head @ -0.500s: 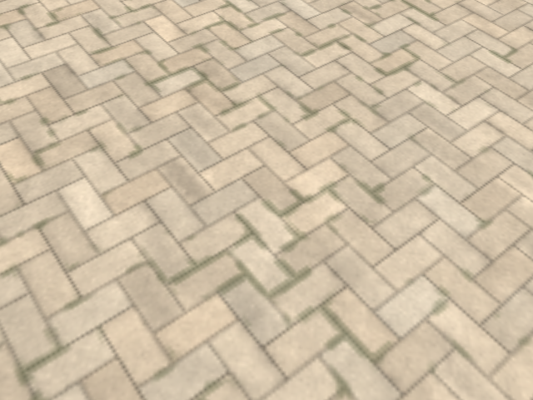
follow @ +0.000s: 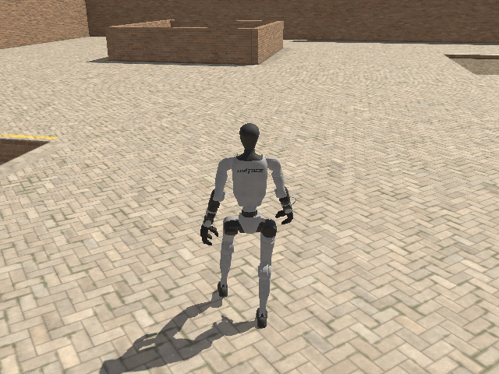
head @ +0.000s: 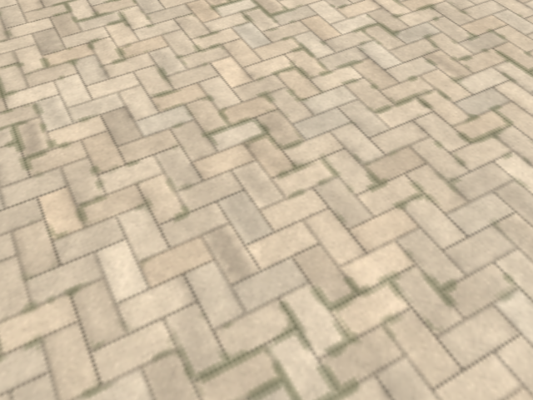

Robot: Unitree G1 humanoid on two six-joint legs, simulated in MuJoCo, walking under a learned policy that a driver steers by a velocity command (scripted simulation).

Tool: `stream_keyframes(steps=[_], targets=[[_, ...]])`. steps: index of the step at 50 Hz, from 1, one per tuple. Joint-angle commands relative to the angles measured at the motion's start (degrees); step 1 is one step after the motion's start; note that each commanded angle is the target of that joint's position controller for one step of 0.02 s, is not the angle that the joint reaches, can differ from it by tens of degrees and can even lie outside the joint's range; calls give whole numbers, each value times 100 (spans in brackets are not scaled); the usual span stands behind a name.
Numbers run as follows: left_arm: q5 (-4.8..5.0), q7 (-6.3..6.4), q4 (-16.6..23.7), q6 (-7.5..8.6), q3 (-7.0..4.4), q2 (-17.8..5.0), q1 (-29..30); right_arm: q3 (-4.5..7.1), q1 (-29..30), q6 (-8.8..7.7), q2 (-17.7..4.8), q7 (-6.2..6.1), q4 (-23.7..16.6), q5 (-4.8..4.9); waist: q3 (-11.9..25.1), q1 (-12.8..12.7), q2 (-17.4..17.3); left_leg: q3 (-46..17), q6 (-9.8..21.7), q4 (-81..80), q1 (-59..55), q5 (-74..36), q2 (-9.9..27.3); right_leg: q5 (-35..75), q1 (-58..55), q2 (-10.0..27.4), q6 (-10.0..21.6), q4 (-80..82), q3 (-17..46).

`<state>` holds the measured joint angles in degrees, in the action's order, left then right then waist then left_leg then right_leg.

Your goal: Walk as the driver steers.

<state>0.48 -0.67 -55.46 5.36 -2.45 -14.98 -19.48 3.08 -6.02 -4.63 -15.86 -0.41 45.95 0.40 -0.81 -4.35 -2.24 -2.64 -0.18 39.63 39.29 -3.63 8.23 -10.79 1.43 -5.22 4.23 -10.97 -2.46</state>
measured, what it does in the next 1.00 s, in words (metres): walks ahead, turning right: left foot, then right foot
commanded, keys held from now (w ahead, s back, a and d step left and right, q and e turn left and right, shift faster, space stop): w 0.02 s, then w+e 0.84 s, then w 0.14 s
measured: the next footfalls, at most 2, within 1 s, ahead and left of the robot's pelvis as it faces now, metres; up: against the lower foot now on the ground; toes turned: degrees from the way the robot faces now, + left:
left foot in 0.18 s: +0.30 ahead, +0.15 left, +0.00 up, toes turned -1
right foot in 0.70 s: +0.52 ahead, -0.16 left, +0.00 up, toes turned -23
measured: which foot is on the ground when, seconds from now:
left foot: up 0.00-0.16, down 0.18-0.70, up 0.72-1.00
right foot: down 0.00-0.18, up 0.20-0.68, down 0.70-1.00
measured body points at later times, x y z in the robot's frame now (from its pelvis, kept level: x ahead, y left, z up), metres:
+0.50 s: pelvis +0.28 +0.05 +0.00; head +0.30 +0.04 +0.45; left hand +0.49 +0.28 -0.11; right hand +0.26 -0.24 -0.13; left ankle +0.26 +0.15 -0.75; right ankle +0.39 -0.15 -0.68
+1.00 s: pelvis +0.53 -0.09 +0.00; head +0.55 -0.13 +0.45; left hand +0.72 +0.13 -0.11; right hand +0.59 -0.42 -0.10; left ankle +0.76 +0.01 -0.68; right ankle +0.48 -0.14 -0.75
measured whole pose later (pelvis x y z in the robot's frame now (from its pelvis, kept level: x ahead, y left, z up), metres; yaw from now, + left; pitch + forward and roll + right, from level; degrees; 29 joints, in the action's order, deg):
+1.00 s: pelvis +0.53 -0.09 +0.00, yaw -28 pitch +1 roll +0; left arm 0.7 0.1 -44.3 3.3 -3.9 -14.9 -18.6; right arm 3.4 -3.2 -5.7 -17.1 0.2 43.8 -0.6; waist -2.1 -3.1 -2.4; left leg -3.9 -2.6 44.1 38.0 2.6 6.4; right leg -10.7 7.7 -6.2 5.7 -17.6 4.2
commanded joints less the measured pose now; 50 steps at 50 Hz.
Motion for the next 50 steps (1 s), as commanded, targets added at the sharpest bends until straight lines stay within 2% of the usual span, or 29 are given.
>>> stream_keyframes(steps=[1,3,5,7,8,9,10,11,12,13,14,16,17,20,25,30,32,33,34,35,36,37,38,39,40,41,42,45,50], targets=[[57,47,187,11,-179,-971,-184,-31,694,-104,-188,100,-482,48,-377,-75,392,236,0,-655,-294,-403,-228,1093,327,1555,751,432,689],[74,56,87,-80,-180,-953,-443,-35,1048,-144,-240,177,-657,58,-457,-136,381,180,58,-934,-142,-86,-319,1302,-127,1744,752,145,880],[83,90,77,-160,-218,-1034,-454,2,1011,-191,-386,235,-728,59,-373,30,495,99,157,-1190,-321,344,-409,1655,-476,1922,670,-201,1089],[82,109,149,-211,-260,-1155,-248,107,392,-235,-636,229,-592,51,0,453,672,254,309,-1366,-1370,697,-644,2774,-458,1861,539,-870,1118],[44,104,203,-220,-214,-1049,-163,248,-503,-249,-909,183,-336,36,601,893,615,302,492,-1384,-2715,566,-665,3164,-95,1535,378,-1842,922],[-69,97,404,-196,-95,-744,-97,369,-1597,-239,-1327,112,-155,-72,1570,1307,166,-645,857,-1051,-4567,481,309,1924,1054,1129,164,-3540,674],[11,54,446,-79,118,49,-965,453,-1905,-170,-1697,123,11,-100,2452,904,-1456,-3199,1711,-1542,-6573,1441,1720,-1793,3301,193,-203,-5503,397],[165,54,353,-7,-36,-631,-690,296,-1897,-148,-1037,115,-49,-75,2336,1130,-978,-3627,1609,-2015,-6326,2163,1633,-2248,3843,432,-192,-6210,1073],[279,67,532,16,-152,-966,-140,205,-1437,-156,-768,86,-107,-60,1362,1095,-690,-2652,1311,-2150,-5559,2020,1435,-1775,4186,694,-157,-6343,995],[251,105,586,5,-158,-900,132,160,-1026,-166,-638,81,-140,-67,876,931,-330,-1966,1172,-2327,-4753,1549,1213,-1274,4038,962,-186,-6188,853],[170,126,607,-35,-191,-818,253,123,-744,-181,-481,97,-125,-76,487,780,-241,-1442,1098,-2554,-4088,1199,1007,-956,3854,1111,-215,-5899,841],[168,110,606,-198,-206,-549,53,105,-476,-232,-359,116,-76,-131,235,486,-385,-739,1026,-2950,-3357,941,776,-611,3326,1295,-246,-5634,839],[171,99,651,-272,-196,-418,60,122,-434,-257,-380,116,-39,-118,136,420,-337,-484,1069,-3076,-3180,731,770,-558,3313,1335,-273,-5554,808],[115,90,895,-395,-207,-349,360,199,-453,-282,-566,61,85,-129,-103,357,-170,133,1126,-3281,-3074,305,779,0,3677,1395,-359,-5017,843],[67,-99,1243,-324,-146,-255,1236,280,-636,-193,-826,-46,197,-94,-308,620,-16,1033,980,-3358,-3291,123,627,1282,3560,1278,-335,-3376,413],[71,-248,1675,-337,-150,-349,1923,377,-1014,0,-1050,-67,362,58,-482,777,-4,1336,832,-2927,-4285,-420,923,767,3749,1117,-79,-2670,74],[73,-276,1754,-359,-234,-511,1753,424,-923,85,-1203,-84,331,104,-247,562,-168,1494,706,-2274,-4509,-2047,947,189,3243,810,128,-2615,-226],[86,-270,1699,-376,-323,-656,1354,443,-857,136,-1270,-94,302,126,33,307,-253,1577,634,-1608,-4508,-2937,899,-72,2668,569,260,-2615,-401],[113,-240,1506,-382,-476,-887,545,432,-743,189,-1268,-99,267,150,446,-171,-182,1737,484,-506,-4226,-3278,709,116,1573,271,446,-2289,-530],[125,-135,1221,-426,-705,-1335,-474,361,-815,177,-1111,-116,205,64,975,-594,170,1773,209,1107,-3073,-2182,477,274,-165,357,703,-2121,12],[178,-48,1198,-431,-818,-2031,-453,105,-1229,59,-227,-62,-97,-196,1214,40,1792,1541,-185,3182,-502,3017,-566,-288,-1883,1812,1584,-1698,2987],[83,-100,1472,-311,-699,-1817,-538,68,-952,-205,-444,9,-242,13,2220,-137,1342,-12,-169,4128,358,3977,-1040,-1283,-2496,2498,2185,-641,5240],[37,-130,1423,-213,-581,-1388,-394,158,-300,-354,-801,65,-407,253,1512,-301,863,-237,-14,4127,953,3425,-731,-946,-2189,2385,1829,-423,4556],[66,-124,1438,-152,-524,-1181,-116,130,-199,-434,-769,57,-426,224,980,-110,607,-214,115,3672,882,2902,-465,-476,-1438,2143,1603,-495,3750],[68,-116,1528,-135,-459,-967,347,157,-234,-447,-786,6,-329,61,654,165,290,-231,109,3150,449,2542,-245,131,-585,1895,1402,-512,3143],[16,-96,1638,-128,-390,-784,642,214,-334,-391,-876,-9,-282,-30,526,379,346,-271,88,2787,-17,2318,-117,705,13,1713,1313,-420,2731],[-23,-74,1700,-127,-373,-766,732,236,-404,-312,-879,7,-284,-51,474,489,407,-271,41,2583,-297,2199,-91,983,354,1635,1307,-298,2590],[15,36,1644,-95,-403,-920,548,174,-299,-151,-603,13,-341,-123,304,523,334,-64,-203,1759,-388,1701,-129,1762,832,1491,1314,-107,1988],[32,138,1431,-121,-373,-913,104,37,608,-165,-331,105,-556,-72,32,101,586,132,-271,-278,-737,-295,-394,1300,1061,1089,866,-31,1275]])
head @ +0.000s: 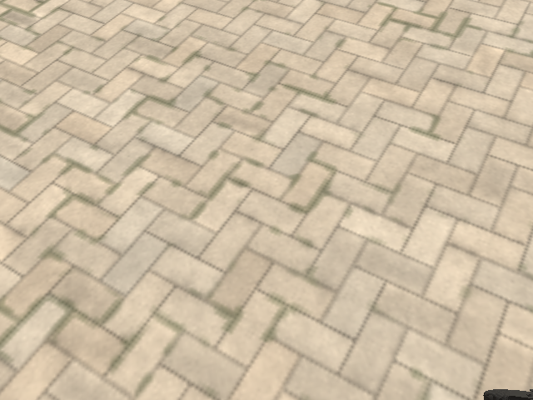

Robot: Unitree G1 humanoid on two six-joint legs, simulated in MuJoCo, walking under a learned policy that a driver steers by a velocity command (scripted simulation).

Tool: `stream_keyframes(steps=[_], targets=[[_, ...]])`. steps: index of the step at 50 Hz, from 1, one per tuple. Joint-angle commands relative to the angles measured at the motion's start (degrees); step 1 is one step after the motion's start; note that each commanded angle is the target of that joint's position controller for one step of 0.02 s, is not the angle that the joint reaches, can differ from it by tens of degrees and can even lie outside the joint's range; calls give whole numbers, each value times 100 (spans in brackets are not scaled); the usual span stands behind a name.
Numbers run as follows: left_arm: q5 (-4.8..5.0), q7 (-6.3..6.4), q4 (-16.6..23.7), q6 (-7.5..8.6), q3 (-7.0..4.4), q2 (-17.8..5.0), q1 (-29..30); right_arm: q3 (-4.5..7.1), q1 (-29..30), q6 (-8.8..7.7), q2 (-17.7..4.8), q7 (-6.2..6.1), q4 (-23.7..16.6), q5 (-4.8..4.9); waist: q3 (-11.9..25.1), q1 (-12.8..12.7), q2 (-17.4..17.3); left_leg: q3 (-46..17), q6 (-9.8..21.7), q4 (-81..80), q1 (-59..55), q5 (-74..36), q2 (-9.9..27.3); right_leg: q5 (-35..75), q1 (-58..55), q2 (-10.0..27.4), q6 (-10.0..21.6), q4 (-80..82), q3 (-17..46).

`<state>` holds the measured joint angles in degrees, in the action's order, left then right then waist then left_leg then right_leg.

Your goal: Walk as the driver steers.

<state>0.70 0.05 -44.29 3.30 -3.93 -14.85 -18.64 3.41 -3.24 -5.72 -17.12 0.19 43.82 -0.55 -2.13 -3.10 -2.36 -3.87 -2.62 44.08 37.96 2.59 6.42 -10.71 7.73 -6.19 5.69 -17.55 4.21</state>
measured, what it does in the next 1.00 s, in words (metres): walks ahead: left foot, then right foot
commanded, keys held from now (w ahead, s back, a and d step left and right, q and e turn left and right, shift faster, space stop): w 0.54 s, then w+q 0.46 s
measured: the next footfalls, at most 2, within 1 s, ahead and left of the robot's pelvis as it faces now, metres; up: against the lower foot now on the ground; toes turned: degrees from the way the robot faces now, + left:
left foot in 0.22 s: +0.32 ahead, +0.15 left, +0.00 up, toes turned -2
right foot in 0.72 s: +0.59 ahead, -0.11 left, +0.00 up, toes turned +0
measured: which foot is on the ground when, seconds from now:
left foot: up 0.00-0.20, down 0.22-0.72, up 0.74-1.00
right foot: down 0.00-0.24, up 0.26-0.70, down 0.72-1.00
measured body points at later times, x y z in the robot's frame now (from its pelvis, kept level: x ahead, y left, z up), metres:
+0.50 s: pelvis +0.29 +0.06 +0.00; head +0.32 +0.06 +0.45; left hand +0.46 +0.32 -0.10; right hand +0.32 -0.21 -0.13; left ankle +0.28 +0.15 -0.75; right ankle +0.40 -0.12 -0.68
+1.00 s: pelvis +0.56 +0.00 +0.00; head +0.58 +0.00 +0.45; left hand +0.58 +0.28 -0.12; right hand +0.74 -0.26 -0.11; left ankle +0.63 +0.17 -0.67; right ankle +0.55 -0.11 -0.75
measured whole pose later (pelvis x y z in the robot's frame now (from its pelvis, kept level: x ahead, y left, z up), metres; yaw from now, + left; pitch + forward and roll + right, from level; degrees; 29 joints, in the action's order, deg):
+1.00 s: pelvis +0.56 +0.00 +0.00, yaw +9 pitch +1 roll -2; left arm -0.8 -0.3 -47.9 5.7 -4.1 -15.0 -17.0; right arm 4.4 -11.8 -1.4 -18.1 0.2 45.0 1.5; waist -1.1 -2.2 -3.0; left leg -3.4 -0.5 58.7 38.5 10.2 6.4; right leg -11.1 6.1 -1.0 1.8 -16.2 -9.0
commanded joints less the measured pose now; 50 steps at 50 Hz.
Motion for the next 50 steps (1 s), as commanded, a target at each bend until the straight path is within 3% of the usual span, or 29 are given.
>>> stream_keyframes(steps=[1,4,7,9,10,11,12,13,14,15,16,17,18,21,24,27,31,34,35,36,37,38,39,40,41,42,44,47,50], targets=[[11,60,259,88,-222,-946,-88,-8,501,-72,-200,71,-388,53,97,-113,629,287,-2,-940,-688,-1135,-269,1048,425,1235,694,662,650],[30,46,81,79,-215,-960,-369,2,858,-117,-317,137,-531,96,-86,-255,644,216,152,-1347,-413,-1014,-310,948,-161,1522,690,468,902],[18,84,-41,5,-231,-1001,-522,25,899,-175,-421,212,-614,87,-110,-197,710,223,388,-1617,-200,-353,-376,1553,-920,1837,614,87,1134],[12,104,-40,-46,-249,-1071,-406,86,465,-197,-555,217,-525,90,100,69,859,402,584,-1718,-817,107,-562,2786,-1096,1811,482,-371,1082],[3,102,-7,-69,-225,-1037,-286,175,-168,-207,-703,191,-342,75,510,417,824,561,749,-1867,-1734,-44,-715,3681,-1013,1569,368,-1052,877],[-45,94,95,-70,-143,-882,-177,257,-1082,-211,-937,162,-161,11,1266,841,678,119,1073,-1590,-3269,-338,-230,3423,-334,1297,194,-2237,656],[-58,73,167,4,-15,-478,-754,383,-1900,-185,-1402,137,-46,-62,2209,836,-441,-1930,1860,-1553,-5535,82,1054,1332,1634,495,-226,-4338,269],[35,50,105,84,35,-422,-946,330,-2178,-129,-1131,183,166,77,2496,846,-1446,-3817,2259,-2466,-6200,1255,1666,-2160,2951,46,-389,-5515,410],[141,25,196,137,-75,-928,-423,215,-1850,-103,-774,175,108,186,1564,924,-768,-3445,1964,-2692,-5578,2173,1491,-1995,3574,436,-335,-5918,613],[163,11,344,167,-74,-966,102,157,-1420,-52,-619,145,12,136,890,832,-315,-2659,1741,-2822,-4726,2095,1272,-1483,3642,748,-301,-5788,348],[76,7,407,178,-71,-893,375,104,-1106,-29,-512,151,-15,63,367,656,-10,-2112,1663,-3036,-3870,1561,1026,-1102,3508,970,-314,-5369,178],[-1,14,390,154,-105,-854,354,57,-934,-50,-393,151,-44,3,244,479,-64,-1762,1594,-3168,-3402,1072,841,-832,3211,1164,-328,-4991,178],[-6,9,345,118,-96,-745,204,44,-869,-60,-384,156,-38,-21,227,355,-178,-1515,1578,-3300,-3108,732,707,-705,2925,1242,-361,-4805,144],[-38,31,367,47,-37,-515,226,86,-954,-107,-563,133,77,46,190,267,-232,-920,1697,-3578,-2811,-149,612,-379,2894,1347,-531,-4165,-31],[-66,17,524,82,21,-414,794,129,-1122,-62,-718,68,181,84,114,415,-108,-407,1593,-3681,-2873,-596,452,615,2973,1352,-638,-3042,-142],[-34,-49,658,144,80,-300,1399,138,-1429,-7,-798,32,311,145,32,656,-89,-47,1421,-3668,-2923,-581,290,1483,2635,1153,-641,-1967,-331],[16,-154,909,225,65,-390,2039,151,-1906,124,-837,5,525,209,-130,806,-110,-404,1391,-3310,-3433,-512,552,1379,2605,955,-593,-1301,-253],[14,-195,877,307,-25,-637,1766,212,-1841,219,-975,-52,547,215,24,498,-265,-695,1234,-2787,-3709,-866,728,817,2002,834,-435,-968,-223],[2,-170,742,326,-108,-783,1258,202,-1730,235,-965,-61,526,215,302,177,-253,-582,1114,-2247,-3595,-1481,564,774,1206,733,-308,-762,-338],[-57,-116,535,337,-241,-1076,426,126,-1717,226,-761,-57,477,160,942,-200,-151,-369,927,-1188,-3101,-1507,223,905,-176,946,-98,-923,-216],[-140,-42,434,304,-353,-1527,-597,-26,-1714,207,-331,-56,269,-17,1941,-541,672,-20,667,696,-1935,259,-297,1033,-1883,2169,247,-1161,1021],[-152,-81,325,237,-374,-1709,-655,-134,-2521,99,76,-28,204,167,2584,-97,2279,-36,447,2264,-85,3207,-909,-209,-3157,3169,1026,-445,3403],[-104,-77,403,218,-233,-1091,-482,26,-2171,75,-607,-33,310,303,1982,-299,1444,-428,436,2858,460,3043,-566,-988,-2686,2945,835,-138,3266],[-61,-57,408,224,-149,-850,-161,104,-1676,74,-800,-31,174,330,1215,-283,1114,-312,455,2888,673,2485,-355,-853,-1970,2761,614,-26,2357],[-84,-66,405,236,-102,-740,194,105,-1476,101,-702,-52,154,285,847,-104,732,-222,411,2734,449,2022,-135,-359,-1251,2530,516,156,1789],[-100,-81,382,250,-68,-591,459,132,-1396,150,-631,-55,132,221,532,48,743,-224,378,2481,290,1724,2,5,-717,2337,481,366,1310],[-141,-80,316,318,-76,-529,709,127,-1542,290,-399,-28,119,251,352,289,894,-200,320,2304,-143,1416,165,430,-118,2189,480,730,673],[-143,-38,165,384,-148,-674,742,118,-1307,421,-243,-26,-63,209,126,380,657,-215,216,1931,102,985,230,1051,63,2228,567,987,22],[-154,20,42,349,-199,-812,670,92,-962,409,-182,49,-211,186,20,309,560,-127,186,1011,191,141,202,1300,-79,2115,502,1058,-617]])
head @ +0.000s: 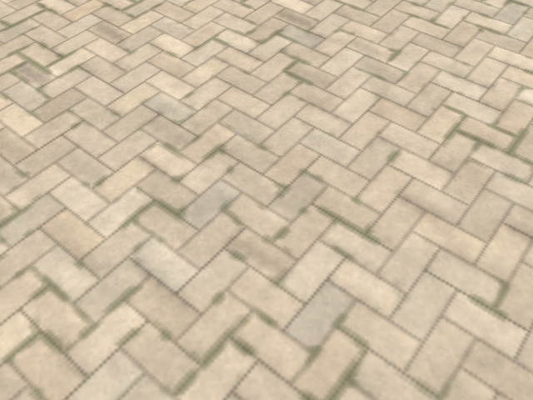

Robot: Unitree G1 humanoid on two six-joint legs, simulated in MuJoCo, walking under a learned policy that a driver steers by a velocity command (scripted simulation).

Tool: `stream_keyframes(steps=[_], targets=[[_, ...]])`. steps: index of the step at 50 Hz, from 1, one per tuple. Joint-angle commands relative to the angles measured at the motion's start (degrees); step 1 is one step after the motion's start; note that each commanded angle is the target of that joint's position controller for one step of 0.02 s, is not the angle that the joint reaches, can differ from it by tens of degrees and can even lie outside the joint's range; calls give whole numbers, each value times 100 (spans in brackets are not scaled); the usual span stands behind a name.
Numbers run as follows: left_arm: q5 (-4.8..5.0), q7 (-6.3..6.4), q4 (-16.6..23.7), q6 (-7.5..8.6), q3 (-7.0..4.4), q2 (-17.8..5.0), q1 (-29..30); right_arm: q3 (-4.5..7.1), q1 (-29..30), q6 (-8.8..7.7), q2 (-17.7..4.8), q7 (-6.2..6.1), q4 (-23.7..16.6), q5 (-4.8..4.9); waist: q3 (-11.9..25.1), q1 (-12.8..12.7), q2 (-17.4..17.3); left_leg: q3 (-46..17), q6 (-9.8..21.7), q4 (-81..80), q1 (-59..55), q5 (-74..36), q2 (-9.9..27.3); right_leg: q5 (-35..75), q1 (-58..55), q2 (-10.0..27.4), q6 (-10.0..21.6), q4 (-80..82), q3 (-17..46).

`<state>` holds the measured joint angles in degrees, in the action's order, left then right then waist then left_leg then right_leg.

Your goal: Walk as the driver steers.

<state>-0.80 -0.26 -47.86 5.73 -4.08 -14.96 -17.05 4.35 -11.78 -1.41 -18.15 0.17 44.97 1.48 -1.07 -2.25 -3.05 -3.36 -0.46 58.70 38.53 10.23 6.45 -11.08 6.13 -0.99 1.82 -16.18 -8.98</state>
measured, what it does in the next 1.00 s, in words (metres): walks ahead, turning left: left foot, then right foot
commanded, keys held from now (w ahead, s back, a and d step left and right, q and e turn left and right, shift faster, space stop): w+q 0.44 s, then w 0.56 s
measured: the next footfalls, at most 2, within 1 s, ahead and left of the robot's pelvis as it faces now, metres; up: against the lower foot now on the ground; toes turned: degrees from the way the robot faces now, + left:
left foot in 0.24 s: +0.29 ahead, +0.16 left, +0.00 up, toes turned +13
right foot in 0.76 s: +0.63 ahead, +0.05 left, +0.00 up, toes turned +21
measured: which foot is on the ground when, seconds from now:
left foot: up 0.00-0.22, down 0.24-0.76, up 0.78-1.00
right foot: down 0.00-0.26, up 0.28-0.74, down 0.76-1.00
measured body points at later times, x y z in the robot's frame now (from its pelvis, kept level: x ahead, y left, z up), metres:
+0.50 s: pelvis +0.27 +0.09 +0.00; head +0.29 +0.11 +0.45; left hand +0.37 +0.40 -0.10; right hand +0.42 -0.16 -0.10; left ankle +0.25 +0.15 -0.75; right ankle +0.41 -0.08 -0.67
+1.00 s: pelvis +0.56 +0.11 +0.00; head +0.59 +0.11 +0.45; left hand +0.51 +0.39 -0.12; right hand +0.79 -0.09 -0.11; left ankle +0.55 +0.29 -0.67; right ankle +0.59 +0.03 -0.75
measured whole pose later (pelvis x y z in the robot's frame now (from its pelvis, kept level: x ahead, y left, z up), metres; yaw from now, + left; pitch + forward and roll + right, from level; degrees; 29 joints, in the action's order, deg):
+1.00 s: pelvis +0.56 +0.11 +0.00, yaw +22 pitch +1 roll -1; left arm -0.1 -1.5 -48.1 5.4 -2.6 -14.7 -18.0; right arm 3.4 -13.1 -3.2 -16.9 -0.2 41.5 0.4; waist -1.0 -2.2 -2.6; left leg -2.7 0.4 57.9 34.9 14.0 5.2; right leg -9.8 10.0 -3.7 3.9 -18.3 -1.9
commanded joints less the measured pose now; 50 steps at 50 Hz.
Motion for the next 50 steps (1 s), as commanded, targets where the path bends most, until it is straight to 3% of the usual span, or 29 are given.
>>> stream_keyframes(steps=[1,5,8,10,11,12,13,14,15,16,17,18,19,23,27,31,34,36,37,38,39,40,41,42,43,45,47,50], targets=[[3,68,376,88,-196,-850,497,-21,60,-41,-47,92,-375,-18,-129,165,613,-76,-9,-812,50,-897,169,1376,61,1543,837,928,494],[95,105,216,-16,-267,-1049,180,-76,831,-60,6,230,-689,-32,-351,-127,504,315,144,-1777,-5,-1135,49,1445,-393,1667,733,858,65],[196,108,112,-142,-327,-1191,63,-40,1067,-40,-110,306,-908,-31,-398,-106,577,534,371,-2104,-8,-563,-97,2136,-978,1837,590,457,-111],[249,132,131,-226,-375,-1365,162,69,751,-8,-302,318,-934,-38,-70,173,761,876,604,-2134,-690,39,-475,3998,-1159,1825,454,-366,-287],[277,141,149,-280,-382,-1406,247,187,140,6,-486,304,-806,-20,274,548,759,1045,764,-2289,-1501,109,-753,4704,-1053,1710,350,-1267,-422],[272,152,171,-298,-327,-1291,251,391,-822,28,-834,232,-539,-1,778,1029,599,1010,982,-2599,-2965,-209,-1015,4450,-440,1459,138,-2573,-563],[27,149,307,-247,-161,-835,60,566,-1469,88,-1429,99,-405,27,1218,1081,-495,-710,1377,-2704,-4571,-494,51,1414,1197,1089,-169,-4518,-577],[4,87,629,-57,21,-330,-217,550,-1065,-1,-1764,130,-633,16,1984,474,-1432,-4135,2539,-3800,-5979,999,1196,-2343,3317,-139,-438,-6239,545],[230,11,685,138,-82,-910,477,388,-1130,-91,-1215,197,-714,-14,1960,925,-450,-4191,2281,-4333,-5921,1283,1260,-2121,3931,134,-285,-6482,1435],[364,-18,811,231,-94,-969,816,315,-989,-171,-963,202,-669,-50,1226,864,-287,-3392,2058,-4309,-5329,975,1094,-1633,4197,348,-131,-6235,1356],[260,29,751,263,-77,-884,810,261,-639,-213,-808,199,-699,-47,749,578,228,-2720,1863,-4276,-4451,330,839,-1183,3916,607,-100,-5720,1362],[105,71,683,235,-124,-947,754,200,-296,-222,-598,170,-765,-69,560,363,194,-2204,1745,-4301,-3782,-273,628,-916,3490,778,-131,-5215,1388],[66,60,651,165,-147,-964,645,163,-116,-220,-526,138,-868,-134,470,204,55,-1967,1714,-4418,-3330,-648,488,-732,3126,855,-164,-5021,1411],[-10,65,742,-22,-93,-697,830,207,-266,-259,-693,1,-832,-99,298,159,112,-1321,1733,-4645,-2752,-1579,257,-14,3010,734,-488,-3956,1225],[30,-21,873,10,34,-446,1539,173,-575,-241,-628,-79,-647,-76,139,500,-96,-755,1354,-4650,-2619,-1207,-64,1585,2653,523,-549,-2244,1103],[120,-132,1042,85,44,-548,2084,175,-965,-239,-686,-65,-407,-54,-107,756,-154,-1009,1311,-4528,-3026,-733,223,1874,2637,405,-386,-1535,1117],[110,-203,1117,145,10,-677,2122,190,-1110,-180,-713,-91,-277,-63,-177,711,-227,-1291,1245,-4178,-3718,-1158,543,1248,2822,356,-143,-1237,1129],[112,-209,1046,171,-41,-785,1760,208,-1031,-130,-756,-107,-257,-65,-59,488,-374,-1309,1124,-3804,-3931,-2108,566,770,2353,224,53,-1116,975],[92,-184,881,186,-125,-915,1196,185,-918,-109,-715,-108,-283,-65,276,171,-327,-1112,1006,-3193,-3897,-3023,329,856,1545,67,212,-928,807],[30,-157,712,198,-210,-1147,358,102,-857,-104,-547,-104,-362,-108,1012,-213,-163,-855,829,-2054,-3379,-2985,26,1129,121,468,511,-1176,1155],[-45,-138,600,185,-329,-1602,-470,-17,-1388,-163,-195,-100,-459,-123,1967,-246,889,-429,417,-23,-1531,-1209,-727,731,-2100,1689,1270,-1236,3086],[70,-203,386,134,-303,-1454,-809,-85,-1688,-246,-60,-83,-410,-55,2237,-213,1974,-556,228,1135,-152,2312,-1215,-604,-2844,2299,1663,-339,5066],[200,-191,409,109,-177,-1030,-594,23,-1129,-280,-572,-57,-460,31,1426,-346,1311,-750,266,1591,482,2123,-853,-1612,-2341,2175,1407,-110,4791],[172,-162,487,58,-117,-887,-143,42,-610,-300,-662,-46,-596,39,720,-270,889,-465,295,1482,607,1578,-555,-1476,-1515,1987,1199,30,4038],[102,-152,530,19,-66,-789,164,37,-322,-318,-615,-44,-661,-41,292,-140,612,-287,287,1160,463,1164,-342,-939,-750,1759,1135,205,3506],[8,-146,548,37,8,-626,408,55,-443,-288,-452,-29,-621,-89,131,156,775,-241,239,657,-74,703,-56,-64,7,1431,1077,482,2886],[63,-134,473,77,0,-677,376,19,-569,-236,-263,-35,-567,-89,156,246,855,-115,143,336,-207,568,16,538,228,1329,1154,663,2455],[99,-73,344,72,-56,-901,221,-33,-81,-238,-161,-52,-728,-143,28,165,688,-6,-25,-536,86,-158,92,1319,205,1284,1194,837,1982]])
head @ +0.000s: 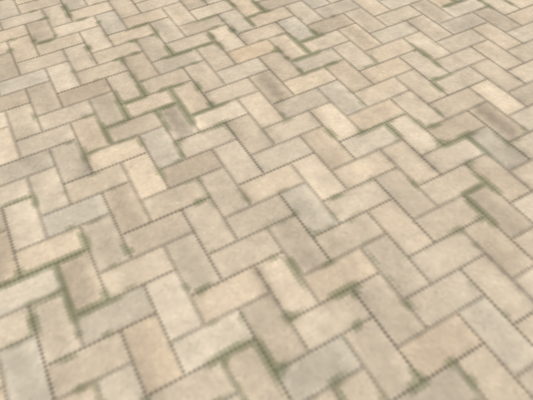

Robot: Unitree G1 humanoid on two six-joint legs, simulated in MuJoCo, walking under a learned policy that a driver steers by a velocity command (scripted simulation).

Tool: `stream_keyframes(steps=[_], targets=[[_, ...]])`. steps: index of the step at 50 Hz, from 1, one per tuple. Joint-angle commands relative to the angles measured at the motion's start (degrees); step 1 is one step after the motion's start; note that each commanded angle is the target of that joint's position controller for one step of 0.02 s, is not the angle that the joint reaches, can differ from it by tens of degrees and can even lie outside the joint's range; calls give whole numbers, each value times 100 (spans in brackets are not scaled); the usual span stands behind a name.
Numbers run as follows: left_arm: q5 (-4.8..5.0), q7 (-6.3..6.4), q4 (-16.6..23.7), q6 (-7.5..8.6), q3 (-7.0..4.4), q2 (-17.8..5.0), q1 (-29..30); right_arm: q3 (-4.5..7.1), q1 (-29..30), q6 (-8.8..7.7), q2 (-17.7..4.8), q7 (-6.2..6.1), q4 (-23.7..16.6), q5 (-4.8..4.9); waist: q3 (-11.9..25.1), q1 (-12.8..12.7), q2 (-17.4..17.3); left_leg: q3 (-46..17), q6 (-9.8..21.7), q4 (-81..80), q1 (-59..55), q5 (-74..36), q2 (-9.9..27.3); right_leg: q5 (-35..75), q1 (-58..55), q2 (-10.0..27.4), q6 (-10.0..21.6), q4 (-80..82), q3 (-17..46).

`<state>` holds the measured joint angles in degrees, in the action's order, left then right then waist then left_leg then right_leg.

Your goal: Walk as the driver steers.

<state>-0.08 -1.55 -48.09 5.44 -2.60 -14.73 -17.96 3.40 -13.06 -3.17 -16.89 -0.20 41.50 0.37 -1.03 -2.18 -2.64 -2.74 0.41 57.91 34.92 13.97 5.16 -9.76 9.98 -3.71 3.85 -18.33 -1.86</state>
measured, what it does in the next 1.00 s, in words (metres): walks ahead, turning right: left foot, then right foot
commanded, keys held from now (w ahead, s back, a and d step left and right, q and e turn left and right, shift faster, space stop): w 0.30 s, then w+e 0.70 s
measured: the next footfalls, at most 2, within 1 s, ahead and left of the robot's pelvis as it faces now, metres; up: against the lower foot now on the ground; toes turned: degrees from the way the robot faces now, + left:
left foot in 0.28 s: +0.34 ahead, +0.15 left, +0.00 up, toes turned +1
right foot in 0.84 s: +0.61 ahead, -0.12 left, +0.00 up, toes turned -17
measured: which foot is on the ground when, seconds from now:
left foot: up 0.00-0.26, down 0.28-0.82, up 0.84-1.00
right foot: down 0.00-0.28, up 0.30-0.82, down 0.84-1.00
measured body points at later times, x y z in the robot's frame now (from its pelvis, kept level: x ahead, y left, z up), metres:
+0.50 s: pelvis +0.29 +0.06 +0.00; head +0.31 +0.07 +0.45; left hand +0.40 +0.34 -0.13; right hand +0.37 -0.21 -0.11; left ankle +0.30 +0.15 -0.75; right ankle +0.29 -0.10 -0.66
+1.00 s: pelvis +0.56 -0.03 -0.01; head +0.59 -0.05 +0.44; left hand +0.75 +0.20 -0.11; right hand +0.60 -0.34 -0.12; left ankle +0.57 +0.14 -0.66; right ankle +0.57 -0.10 -0.75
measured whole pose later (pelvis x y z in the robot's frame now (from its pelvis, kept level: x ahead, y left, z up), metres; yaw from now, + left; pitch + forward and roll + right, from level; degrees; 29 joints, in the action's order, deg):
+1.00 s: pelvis +0.56 -0.03 -0.01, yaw -20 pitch +1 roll +0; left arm 0.6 -1.5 -41.9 2.6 -4.3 -16.4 -14.8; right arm 3.1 -10.0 -6.4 -16.8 0.0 44.1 0.0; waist -3.0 -1.0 -0.8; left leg -2.7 -0.5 65.3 28.2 20.4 4.1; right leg -9.5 17.0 -6.0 6.1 -25.3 1.0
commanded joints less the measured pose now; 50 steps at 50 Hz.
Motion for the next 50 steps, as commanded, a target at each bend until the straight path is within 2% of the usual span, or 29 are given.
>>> stream_keyframes(steps=[1,4,7,9,12,13,14,15,16,17,18,19,20,22,25,28,31,36,39,40,41,42,43,44,45,46,47,48,50], targets=[[40,72,334,79,-208,-946,261,43,215,-79,-244,-3,-413,-32,10,106,621,-26,-132,-844,420,-878,206,1337,-211,1471,925,1060,1080],[96,106,204,23,-210,-1014,-10,-19,800,-143,-104,63,-534,-4,-76,-120,604,160,-131,-1955,83,-1759,31,1436,-235,1285,752,1059,669],[127,117,23,-52,-216,-1070,-379,-33,1306,-188,-109,149,-686,52,-206,-311,593,221,-83,-2499,42,-1967,-102,1347,-608,1468,742,951,708],[137,135,-74,-129,-229,-1097,-499,-22,1518,-216,-164,216,-792,68,-272,-307,620,192,30,-2736,170,-1674,-157,1549,-1041,1668,695,754,785],[144,185,-122,-223,-281,-1239,-402,58,1215,-245,-381,267,-766,47,-43,11,760,297,280,-2970,-417,-1035,-347,2771,-1451,1801,531,147,781],[148,200,-106,-253,-283,-1264,-275,147,645,-247,-536,246,-608,25,312,367,762,465,425,-3130,-1266,-1073,-516,3652,-1374,1646,424,-512,609],[105,215,-56,-265,-221,-1124,-247,282,-247,-236,-825,192,-351,-2,942,768,644,377,634,-3044,-2679,-1285,-400,3657,-852,1359,250,-1596,394],[-83,228,105,-239,-76,-766,-328,384,-1267,-193,-1268,117,-191,-61,1862,1043,-207,-1050,1014,-2798,-4446,-1564,822,1583,424,929,40,-3506,127],[40,157,106,-107,83,-206,-1114,393,-1248,-185,-1447,165,-112,-62,2442,577,-1641,-3672,1900,-3561,-5905,-280,1863,-2355,2533,-9,-197,-5128,508],[189,116,37,-23,-70,-903,-628,263,-1144,-173,-852,152,-175,-4,1945,864,-811,-3514,1645,-3865,-5550,508,1679,-2343,3158,342,-150,-5612,1020],[290,93,215,23,-138,-1087,-60,194,-770,-181,-679,122,-194,-5,1110,832,-510,-2578,1396,-4009,-4752,282,1498,-1774,3378,587,-108,-5543,891],[256,117,244,21,-130,-991,187,157,-421,-192,-594,121,-203,-46,709,643,-56,-1988,1264,-4195,-3967,-230,1274,-1278,3151,841,-146,-5282,780],[178,130,245,-22,-159,-936,261,122,-167,-218,-440,135,-197,-77,397,483,-46,-1524,1203,-4403,-3404,-614,1079,-969,2973,983,-198,-4978,773],[190,138,147,-179,-156,-719,-45,112,30,-314,-331,146,-129,-117,304,216,-250,-944,1159,-4779,-2808,-956,922,-625,2457,1133,-284,-4777,816],[169,170,234,-320,-152,-551,129,165,43,-396,-453,112,52,-133,31,139,-111,-271,1182,-5066,-2548,-1503,923,-145,2741,1155,-419,-4424,890],[136,125,360,-297,-154,-506,482,191,-21,-379,-541,44,190,-148,-78,213,-39,358,1063,-5136,-2723,-1847,788,812,2965,1094,-462,-3543,873],[110,17,544,-251,-93,-379,1059,207,-120,-340,-652,-12,290,-109,-228,436,30,877,906,-5198,-2819,-1908,694,1541,2745,1008,-403,-2534,471],[117,-152,1010,-255,-56,-348,1806,283,-574,-125,-834,-58,566,12,-431,674,74,1149,821,-4771,-3963,-2571,1067,1011,3141,884,-155,-1803,114],[122,-224,1127,-288,-178,-574,1508,346,-413,23,-1045,-131,531,59,-50,336,-219,1375,625,-3775,-4301,-5025,1118,114,2387,437,152,-1763,-349],[134,-217,1041,-305,-281,-748,999,360,-345,79,-1106,-162,505,60,257,32,-292,1449,542,-3007,-4228,-5738,1058,-110,1713,205,295,-1754,-481],[147,-161,831,-310,-456,-1039,109,340,-234,110,-1097,-189,468,80,710,-467,-184,1582,360,-1825,-3734,-5569,847,211,409,-11,514,-1353,-450],[147,-29,658,-374,-649,-1564,-745,242,-343,53,-872,-201,356,-37,1267,-762,521,1595,103,-41,-2296,-3599,562,320,-1362,729,878,-1201,848],[183,-11,729,-322,-684,-2038,-512,-26,-923,-140,-20,-68,76,-192,1790,3,1776,840,-239,1832,290,1893,-732,-516,-3203,2101,2033,-637,4152],[139,-23,837,-268,-549,-1524,-711,47,-242,-380,-523,33,29,43,2194,-499,1057,-287,-111,2284,951,1980,-654,-999,-3430,2254,2038,39,4825],[102,-20,820,-207,-472,-1253,-473,101,277,-502,-730,78,-145,228,1342,-521,834,-275,34,2083,1323,1416,-376,-588,-2826,2083,1745,136,3943],[122,-15,873,-178,-425,-1101,-106,81,343,-556,-669,47,-139,152,868,-245,352,-249,80,1548,1081,926,-120,-31,-1955,1822,1529,135,3262],[111,-1,958,-181,-368,-913,263,124,354,-544,-708,7,-81,-5,540,-19,260,-207,22,1061,699,686,29,598,-1175,1601,1399,209,2741],[37,27,1067,-179,-319,-801,452,160,238,-478,-742,8,-65,-58,456,176,374,-245,-32,858,299,505,126,1032,-674,1464,1376,339,2480],[52,72,1120,-167,-335,-861,515,156,115,-344,-616,7,-85,-104,371,327,417,-146,-214,400,31,365,132,1529,-146,1339,1406,505,2201]])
